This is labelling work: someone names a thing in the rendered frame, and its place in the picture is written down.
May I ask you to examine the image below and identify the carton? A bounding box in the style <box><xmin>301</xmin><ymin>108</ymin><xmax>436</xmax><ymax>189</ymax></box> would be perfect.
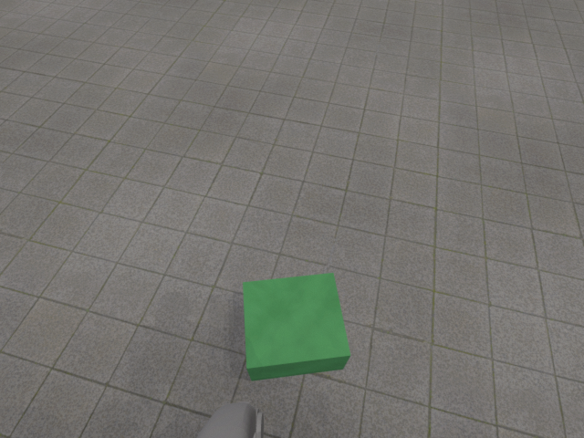
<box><xmin>243</xmin><ymin>273</ymin><xmax>350</xmax><ymax>381</ymax></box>

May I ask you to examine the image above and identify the left robot thigh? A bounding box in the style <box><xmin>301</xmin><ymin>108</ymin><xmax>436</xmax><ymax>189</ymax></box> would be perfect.
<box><xmin>197</xmin><ymin>402</ymin><xmax>264</xmax><ymax>438</ymax></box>

